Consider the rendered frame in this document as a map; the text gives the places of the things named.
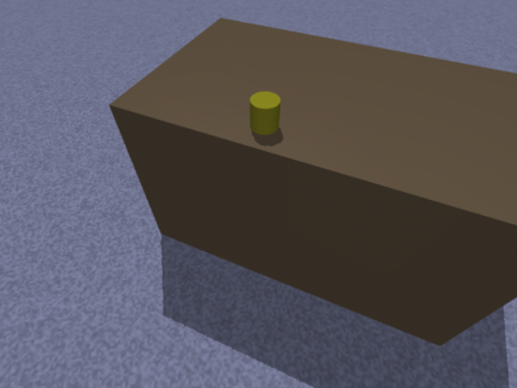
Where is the can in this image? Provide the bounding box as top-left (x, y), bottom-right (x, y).
top-left (250, 91), bottom-right (280, 135)

